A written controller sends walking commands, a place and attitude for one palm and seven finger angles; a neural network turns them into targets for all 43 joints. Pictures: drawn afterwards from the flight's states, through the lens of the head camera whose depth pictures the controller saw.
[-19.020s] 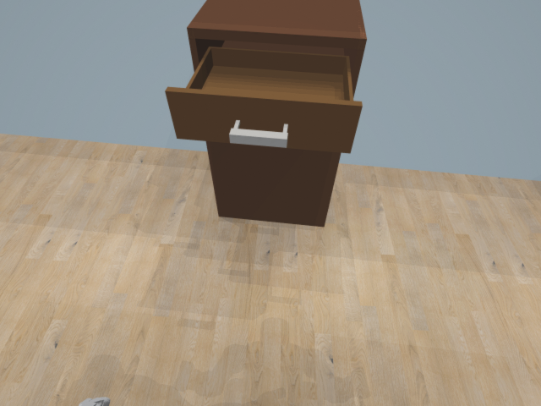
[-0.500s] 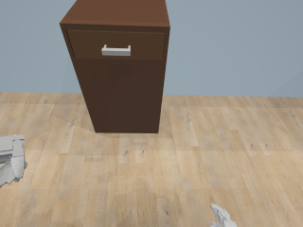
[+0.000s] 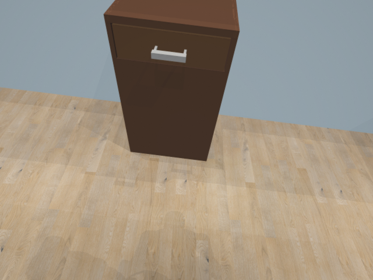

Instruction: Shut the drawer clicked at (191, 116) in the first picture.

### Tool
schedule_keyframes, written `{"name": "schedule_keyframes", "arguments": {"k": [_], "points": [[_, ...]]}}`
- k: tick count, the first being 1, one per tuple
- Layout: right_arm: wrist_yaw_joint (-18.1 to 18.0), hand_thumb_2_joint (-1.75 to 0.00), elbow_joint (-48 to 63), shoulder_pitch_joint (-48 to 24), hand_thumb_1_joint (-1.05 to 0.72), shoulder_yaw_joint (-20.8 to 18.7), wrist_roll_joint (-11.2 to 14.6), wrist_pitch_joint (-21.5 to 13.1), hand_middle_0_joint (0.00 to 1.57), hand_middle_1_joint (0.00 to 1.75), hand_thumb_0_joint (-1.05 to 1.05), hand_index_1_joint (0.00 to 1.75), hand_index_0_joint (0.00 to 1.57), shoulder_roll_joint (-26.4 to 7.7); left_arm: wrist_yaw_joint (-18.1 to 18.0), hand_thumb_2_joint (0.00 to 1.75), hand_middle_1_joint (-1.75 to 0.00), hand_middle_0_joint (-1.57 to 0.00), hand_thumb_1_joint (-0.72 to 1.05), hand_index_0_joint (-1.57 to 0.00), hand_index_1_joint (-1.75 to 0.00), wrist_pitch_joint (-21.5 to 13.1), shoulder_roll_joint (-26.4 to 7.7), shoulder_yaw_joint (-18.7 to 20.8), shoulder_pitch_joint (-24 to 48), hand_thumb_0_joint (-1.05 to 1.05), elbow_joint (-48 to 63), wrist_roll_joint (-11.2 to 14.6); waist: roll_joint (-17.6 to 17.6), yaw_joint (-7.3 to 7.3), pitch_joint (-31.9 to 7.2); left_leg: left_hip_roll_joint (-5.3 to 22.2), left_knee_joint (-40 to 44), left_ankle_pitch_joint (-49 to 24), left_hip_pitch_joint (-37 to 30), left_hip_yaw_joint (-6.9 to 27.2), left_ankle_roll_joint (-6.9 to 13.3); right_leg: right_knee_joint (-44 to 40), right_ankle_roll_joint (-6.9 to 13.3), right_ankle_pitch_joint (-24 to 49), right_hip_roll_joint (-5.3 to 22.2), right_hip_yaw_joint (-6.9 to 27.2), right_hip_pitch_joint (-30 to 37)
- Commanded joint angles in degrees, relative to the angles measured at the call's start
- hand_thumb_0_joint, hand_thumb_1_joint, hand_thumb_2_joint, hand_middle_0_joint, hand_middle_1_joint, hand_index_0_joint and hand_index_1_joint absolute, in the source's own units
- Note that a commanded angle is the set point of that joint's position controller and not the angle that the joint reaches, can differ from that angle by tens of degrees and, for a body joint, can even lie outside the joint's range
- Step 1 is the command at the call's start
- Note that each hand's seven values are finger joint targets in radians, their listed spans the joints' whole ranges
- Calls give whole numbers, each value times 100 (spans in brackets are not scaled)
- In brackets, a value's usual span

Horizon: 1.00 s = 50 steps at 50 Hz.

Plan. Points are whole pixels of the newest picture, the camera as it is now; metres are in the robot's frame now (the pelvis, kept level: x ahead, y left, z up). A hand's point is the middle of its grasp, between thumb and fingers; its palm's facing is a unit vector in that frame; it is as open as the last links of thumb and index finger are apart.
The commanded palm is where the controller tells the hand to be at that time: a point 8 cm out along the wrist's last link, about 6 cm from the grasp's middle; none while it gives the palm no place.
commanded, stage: let the arm hang, fingers relaxed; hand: left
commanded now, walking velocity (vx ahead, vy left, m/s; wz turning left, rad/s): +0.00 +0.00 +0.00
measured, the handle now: (169, 53) +0.90 +0.13 +0.00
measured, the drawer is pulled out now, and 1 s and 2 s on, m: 0.00 0.00 0.00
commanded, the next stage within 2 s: look to check the result in 0.68 s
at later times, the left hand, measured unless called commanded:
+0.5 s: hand out of the picture +0.04 +0.20 -0.17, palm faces -0.02 -0.98 -0.20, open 7.2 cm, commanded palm none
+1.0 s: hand out of the picture +0.02 +0.18 -0.17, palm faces -0.02 -0.98 -0.18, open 7.4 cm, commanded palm none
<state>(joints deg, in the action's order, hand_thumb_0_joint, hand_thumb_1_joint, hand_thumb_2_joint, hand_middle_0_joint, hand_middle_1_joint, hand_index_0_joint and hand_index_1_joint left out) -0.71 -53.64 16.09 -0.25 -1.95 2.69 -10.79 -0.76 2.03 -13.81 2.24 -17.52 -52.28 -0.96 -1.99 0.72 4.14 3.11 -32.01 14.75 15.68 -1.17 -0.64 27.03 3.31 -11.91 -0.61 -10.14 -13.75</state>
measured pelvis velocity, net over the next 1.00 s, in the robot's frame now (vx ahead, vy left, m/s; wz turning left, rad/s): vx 0.02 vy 0.01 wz -0.05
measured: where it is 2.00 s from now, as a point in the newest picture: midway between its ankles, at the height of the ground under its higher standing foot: outside the picture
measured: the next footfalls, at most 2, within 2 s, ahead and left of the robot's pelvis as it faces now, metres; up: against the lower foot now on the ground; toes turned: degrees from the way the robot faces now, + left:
none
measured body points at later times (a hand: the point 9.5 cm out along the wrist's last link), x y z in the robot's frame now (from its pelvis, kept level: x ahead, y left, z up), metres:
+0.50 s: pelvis +0.01 +0.02 +0.01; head +0.02 +0.02 +0.46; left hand +0.04 +0.25 -0.15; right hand -0.01 -0.18 -0.16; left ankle +0.03 +0.12 -0.73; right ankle +0.04 -0.08 -0.73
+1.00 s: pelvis +0.02 +0.01 +0.01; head +0.03 +0.01 +0.46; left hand +0.02 +0.23 -0.15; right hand -0.01 -0.20 -0.16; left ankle +0.03 +0.12 -0.73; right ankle +0.04 -0.08 -0.73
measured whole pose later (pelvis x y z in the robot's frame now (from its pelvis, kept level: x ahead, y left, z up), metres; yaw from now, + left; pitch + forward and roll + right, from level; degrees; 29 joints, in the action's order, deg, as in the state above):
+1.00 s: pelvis +0.02 +0.01 +0.01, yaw -3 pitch -2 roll +0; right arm -2.1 -65.6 16.7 -0.9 -1.1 0.3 -7.5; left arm -1.6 -0.5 -7.6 1.1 -15.7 -66.5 -0.6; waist 0.4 -0.6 3.0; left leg 1.4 -23.4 12.8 8.6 -5.4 0.6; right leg 23.2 1.8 -11.1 0.6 -6.0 -10.3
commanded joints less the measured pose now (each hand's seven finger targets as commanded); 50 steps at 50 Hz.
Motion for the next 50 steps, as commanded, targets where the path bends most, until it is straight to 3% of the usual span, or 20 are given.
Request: {"name": "schedule_keyframes", "arguments": {"k": [1,3,8,9,21,27,37,50], "points": [[-64,-90,105,72,-90,-169,69,-208,20,30,0,30,20,-616,-5,90,-65,-52,90,-52,-65,-278,-552,33,207,0,-110,23,422,-132,-412,308,996,238,-37,376,256,-1085,-43,-635,804,1144,302],[-67,-90,-90,213,-90,-195,71,-207,20,30,0,30,20,-667,-13,90,-56,-44,90,-44,-56,-284,-554,26,256,0,-319,22,30,-160,-286,293,1045,227,-179,343,274,-1198,-33,-856,815,1119,114],[-94,-90,-474,287,-90,-150,77,-254,20,30,0,30,20,-570,-50,90,-34,-24,90,-24,-34,-278,-391,-26,127,0,-786,39,100,-120,1,368,1356,60,-182,398,315,-1071,-61,-516,745,1003,84],[-95,-90,-534,323,-90,-141,91,-266,20,30,0,30,20,-556,-61,90,-30,-20,90,-20,-30,-288,-396,-32,62,0,-859,41,160,-99,-92,371,1358,-74,-225,374,314,-1033,-63,-392,737,1010,184],[-137,-90,-1002,434,-90,-78,79,-310,20,30,0,30,20,-176,-131,90,-30,-20,90,-20,-30,-268,-52,-60,-19,0,-1207,40,317,-71,11,373,1486,-440,-258,289,285,-829,-128,58,728,966,285],[-155,-90,-1078,496,-90,-85,74,-300,20,30,0,30,20,-87,-141,90,-30,-20,90,-20,-30,-258,36,-52,-46,0,-1248,38,465,-79,194,357,1535,-234,-172,258,275,-860,-128,-17,704,988,217],[-169,-90,-1091,560,-90,-132,94,-318,20,30,0,30,20,-106,-144,90,-30,-20,90,-20,-30,-305,39,-37,-77,0,-1255,35,202,-120,-58,359,1391,-503,-481,174,290,-869,-111,180,722,1025,210],[-172,-90,-1101,445,-90,-168,96,-306,20,30,0,30,20,-239,-147,90,-30,-20,90,-20,-30,-343,-61,-15,-46,0,-1274,32,234,-152,23,355,1346,-448,-585,107,267,-1020,-88,78,743,1107,133]]}}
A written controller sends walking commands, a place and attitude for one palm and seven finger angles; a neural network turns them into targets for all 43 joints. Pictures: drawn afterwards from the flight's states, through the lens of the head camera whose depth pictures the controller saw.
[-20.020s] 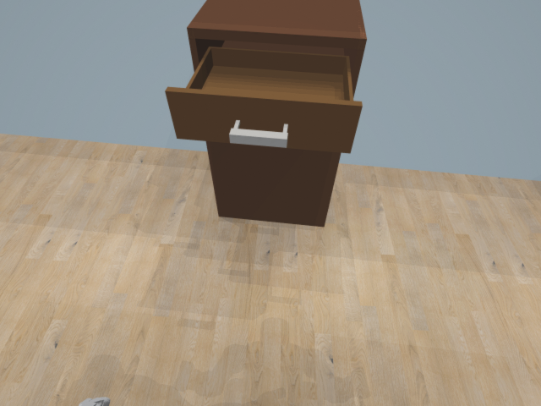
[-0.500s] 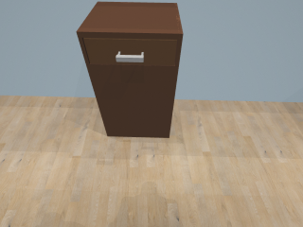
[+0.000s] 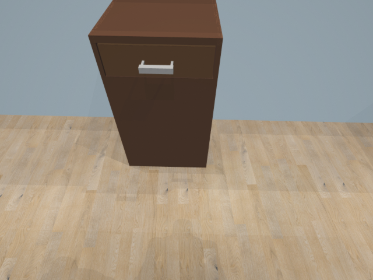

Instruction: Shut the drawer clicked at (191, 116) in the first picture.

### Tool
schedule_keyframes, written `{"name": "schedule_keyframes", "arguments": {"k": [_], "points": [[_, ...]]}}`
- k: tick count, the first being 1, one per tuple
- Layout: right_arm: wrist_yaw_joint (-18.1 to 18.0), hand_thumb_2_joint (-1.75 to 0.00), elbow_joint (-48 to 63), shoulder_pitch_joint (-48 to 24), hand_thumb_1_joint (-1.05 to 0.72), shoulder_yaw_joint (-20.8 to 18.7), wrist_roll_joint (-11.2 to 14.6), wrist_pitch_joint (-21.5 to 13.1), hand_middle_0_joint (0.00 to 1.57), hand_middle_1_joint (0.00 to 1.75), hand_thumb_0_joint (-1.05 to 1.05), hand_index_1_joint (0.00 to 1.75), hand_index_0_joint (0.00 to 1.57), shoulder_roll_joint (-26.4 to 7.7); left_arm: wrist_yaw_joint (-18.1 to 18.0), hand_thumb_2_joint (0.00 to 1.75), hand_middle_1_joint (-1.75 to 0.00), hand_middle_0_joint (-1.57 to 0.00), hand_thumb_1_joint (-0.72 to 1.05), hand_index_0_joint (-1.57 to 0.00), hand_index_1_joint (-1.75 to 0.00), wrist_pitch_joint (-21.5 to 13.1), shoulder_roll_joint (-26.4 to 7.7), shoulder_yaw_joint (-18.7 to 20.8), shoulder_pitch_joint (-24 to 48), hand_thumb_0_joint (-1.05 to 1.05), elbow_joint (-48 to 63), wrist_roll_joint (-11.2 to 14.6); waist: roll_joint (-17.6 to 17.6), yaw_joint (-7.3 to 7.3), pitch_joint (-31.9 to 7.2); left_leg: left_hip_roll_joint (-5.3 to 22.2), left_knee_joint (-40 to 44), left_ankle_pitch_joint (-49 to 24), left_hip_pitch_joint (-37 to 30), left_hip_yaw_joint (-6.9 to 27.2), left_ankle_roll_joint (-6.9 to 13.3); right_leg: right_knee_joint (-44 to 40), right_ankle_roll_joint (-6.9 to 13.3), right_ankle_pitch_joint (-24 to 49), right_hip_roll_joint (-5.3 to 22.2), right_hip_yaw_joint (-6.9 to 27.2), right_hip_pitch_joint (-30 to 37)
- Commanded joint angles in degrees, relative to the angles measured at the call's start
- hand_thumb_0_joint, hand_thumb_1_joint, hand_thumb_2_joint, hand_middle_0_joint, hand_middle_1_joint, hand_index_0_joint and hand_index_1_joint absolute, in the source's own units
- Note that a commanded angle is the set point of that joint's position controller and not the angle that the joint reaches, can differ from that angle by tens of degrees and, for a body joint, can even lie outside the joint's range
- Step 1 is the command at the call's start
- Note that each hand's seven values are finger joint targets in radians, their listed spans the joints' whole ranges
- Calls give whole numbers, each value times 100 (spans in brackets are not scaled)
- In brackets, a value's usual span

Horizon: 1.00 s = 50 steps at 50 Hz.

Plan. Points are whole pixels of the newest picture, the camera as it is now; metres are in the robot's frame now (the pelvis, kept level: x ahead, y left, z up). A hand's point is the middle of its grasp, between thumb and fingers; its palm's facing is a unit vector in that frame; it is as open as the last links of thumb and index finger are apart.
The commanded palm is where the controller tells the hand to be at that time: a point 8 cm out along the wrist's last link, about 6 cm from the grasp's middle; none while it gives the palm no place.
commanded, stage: look to check the result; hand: left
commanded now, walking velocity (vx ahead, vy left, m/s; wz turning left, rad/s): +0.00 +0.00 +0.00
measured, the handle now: (156, 66) +0.87 +0.16 -0.01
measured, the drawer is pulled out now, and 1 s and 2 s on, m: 0.00 0.00 0.00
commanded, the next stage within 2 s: stand and wait in 0.30 s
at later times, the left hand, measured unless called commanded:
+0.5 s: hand out of the picture +0.04 +0.19 -0.17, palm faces +0.02 -0.97 -0.24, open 7.4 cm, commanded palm none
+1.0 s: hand out of the picture +0.07 +0.22 -0.16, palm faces +0.01 -0.96 -0.29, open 7.4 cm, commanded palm none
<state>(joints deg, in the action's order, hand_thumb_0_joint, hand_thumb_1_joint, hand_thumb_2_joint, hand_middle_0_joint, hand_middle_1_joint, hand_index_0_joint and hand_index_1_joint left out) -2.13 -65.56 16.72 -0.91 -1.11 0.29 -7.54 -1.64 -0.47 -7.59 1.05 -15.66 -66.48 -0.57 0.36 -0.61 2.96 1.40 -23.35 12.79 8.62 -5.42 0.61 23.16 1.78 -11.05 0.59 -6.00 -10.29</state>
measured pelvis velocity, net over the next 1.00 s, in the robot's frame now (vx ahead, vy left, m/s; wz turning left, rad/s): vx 0.01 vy -0.01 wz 0.01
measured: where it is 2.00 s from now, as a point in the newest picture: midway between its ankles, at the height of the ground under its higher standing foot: outside the picture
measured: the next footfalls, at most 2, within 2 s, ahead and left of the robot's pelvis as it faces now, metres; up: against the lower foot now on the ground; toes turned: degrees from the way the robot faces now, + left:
none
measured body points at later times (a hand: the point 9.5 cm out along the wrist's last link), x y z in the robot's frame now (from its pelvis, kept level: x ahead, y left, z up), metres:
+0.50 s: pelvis +0.01 -0.01 +0.00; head +0.02 -0.01 +0.45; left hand +0.04 +0.24 -0.15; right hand +0.01 -0.25 -0.16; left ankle +0.00 +0.11 -0.74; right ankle +0.02 -0.10 -0.74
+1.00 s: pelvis +0.01 -0.01 +0.00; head +0.02 -0.01 +0.45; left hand +0.07 +0.27 -0.14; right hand +0.06 -0.28 -0.15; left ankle +0.00 +0.11 -0.74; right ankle +0.02 -0.10 -0.74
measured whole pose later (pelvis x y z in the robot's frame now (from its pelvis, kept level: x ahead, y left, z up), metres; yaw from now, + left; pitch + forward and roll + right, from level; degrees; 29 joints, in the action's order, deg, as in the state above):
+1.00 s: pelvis +0.01 -0.01 +0.00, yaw +0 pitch -2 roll +0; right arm -1.1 -65.1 9.2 -1.0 -1.3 0.0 -15.8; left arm -0.3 -1.2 -15.5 1.6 -7.9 -65.4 -0.6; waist 0.8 -0.7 2.6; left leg 1.9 -19.0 11.2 5.7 -4.7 -0.3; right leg 18.4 2.4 -9.7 -0.3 -6.7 -7.0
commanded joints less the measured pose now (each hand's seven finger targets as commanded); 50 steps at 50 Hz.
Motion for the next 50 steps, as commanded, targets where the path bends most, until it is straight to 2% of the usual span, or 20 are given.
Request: {"name": "schedule_keyframes", "arguments": {"k": [1,3,7,11,17,24,28,42,50], "points": [[-27,-90,85,365,-90,-99,12,-61,20,30,0,30,20,-553,-56,90,-30,-20,90,-20,-30,-88,-697,98,-211,0,142,-6,13,-12,218,515,495,-201,157,542,142,-660,66,-74,622,719,-250],[-24,-90,92,346,-90,-109,5,-56,20,30,0,30,20,-584,-52,90,-30,-20,90,-20,-30,-89,-733,111,-181,0,157,-9,34,-16,206,506,496,-140,160,530,140,-697,71,-144,620,749,-241],[-26,-90,115,287,-90,-116,8,-87,20,30,0,30,20,-678,-43,90,-30,-20,90,-20,-30,-119,-816,132,-101,0,187,-7,24,-16,27,544,498,-364,91,558,138,-653,71,157,622,732,-76],[-23,-90,124,187,-90,-116,6,-92,20,30,0,30,20,-771,-33,90,-30,-20,90,-20,-30,-124,-906,145,-2,0,203,-8,50,-3,144,553,529,-389,131,572,134,-689,75,183,637,724,-77],[-10,-90,153,46,-90,-139,1,-96,20,30,0,30,20,-938,-14,90,-30,-20,90,-20,-30,-129,-1070,167,170,0,247,-6,0,0,87,566,576,-394,81,601,132,-734,76,156,654,715,-10],[-1,-90,202,-150,-90,-166,11,-123,20,30,0,30,20,-1195,0,90,-30,-20,90,-20,-30,-165,-1290,200,375,0,316,-8,7,-2,-113,613,583,-701,-66,627,128,-700,85,610,679,719,148],[9,-90,194,-264,-90,-162,0,-121,20,30,0,30,20,-1286,17,90,-30,-20,90,-20,-30,-160,-1375,207,498,0,319,-4,-3,0,-66,625,669,-525,-31,648,119,-788,89,369,677,748,149],[34,-90,266,-632,-90,-170,2,-147,20,30,0,30,20,-1632,44,90,-30,-20,90,-20,-30,-189,-1694,224,792,0,359,-4,41,5,-287,669,728,-854,-246,687,108,-822,78,809,742,753,320],[57,-90,276,-761,-90,-164,3,-131,20,30,0,30,20,-1753,57,90,-30,-20,90,-20,-30,-187,-1832,223,915,0,363,-9,-3,-1,-225,667,793,-669,-232,699,96,-953,58,541,754,788,284]]}}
